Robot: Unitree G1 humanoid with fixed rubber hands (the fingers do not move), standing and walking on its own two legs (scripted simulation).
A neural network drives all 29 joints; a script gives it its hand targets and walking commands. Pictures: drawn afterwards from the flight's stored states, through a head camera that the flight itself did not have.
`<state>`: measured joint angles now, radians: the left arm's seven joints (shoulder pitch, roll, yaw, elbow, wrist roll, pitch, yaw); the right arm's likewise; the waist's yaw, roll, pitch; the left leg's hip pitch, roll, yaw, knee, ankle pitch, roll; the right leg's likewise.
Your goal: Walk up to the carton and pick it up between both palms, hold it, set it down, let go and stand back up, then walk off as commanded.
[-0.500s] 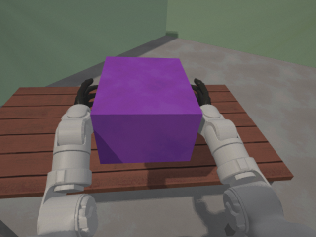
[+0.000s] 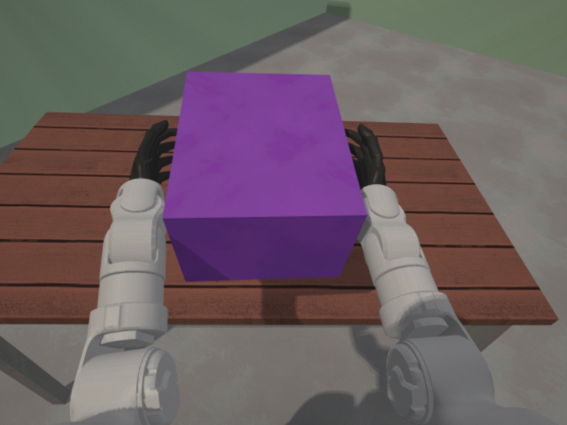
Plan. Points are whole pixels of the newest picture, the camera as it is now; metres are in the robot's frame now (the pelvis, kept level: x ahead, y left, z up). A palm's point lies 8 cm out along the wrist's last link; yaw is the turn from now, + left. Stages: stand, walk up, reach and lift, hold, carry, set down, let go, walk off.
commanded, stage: set down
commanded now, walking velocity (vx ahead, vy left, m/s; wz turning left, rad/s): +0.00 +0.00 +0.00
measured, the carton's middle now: (261, 172) +0.41 +0.04 +0.17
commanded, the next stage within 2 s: none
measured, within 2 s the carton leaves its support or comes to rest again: neither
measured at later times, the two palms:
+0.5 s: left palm (151, 185) +0.39 +0.19 +0.16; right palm (365, 191) +0.40 -0.11 +0.14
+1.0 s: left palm (160, 208) +0.39 +0.19 +0.11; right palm (359, 205) +0.41 -0.11 +0.10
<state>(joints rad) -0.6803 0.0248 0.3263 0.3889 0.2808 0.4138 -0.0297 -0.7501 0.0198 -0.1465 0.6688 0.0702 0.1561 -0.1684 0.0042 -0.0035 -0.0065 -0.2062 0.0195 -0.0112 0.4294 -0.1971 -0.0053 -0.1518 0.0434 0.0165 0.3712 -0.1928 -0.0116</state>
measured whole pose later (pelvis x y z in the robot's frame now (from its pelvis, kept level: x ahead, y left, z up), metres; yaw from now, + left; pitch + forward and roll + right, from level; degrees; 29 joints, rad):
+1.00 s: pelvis +0.01 +0.00 +0.00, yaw +0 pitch -1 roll -1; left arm -0.65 -0.04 0.33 0.59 0.28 0.24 0.04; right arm -0.69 0.04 -0.32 0.84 -0.13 -0.06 -0.05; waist 0.06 0.00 0.02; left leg -0.20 0.02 -0.01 0.43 -0.21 -0.01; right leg -0.14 0.04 0.02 0.36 -0.21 -0.01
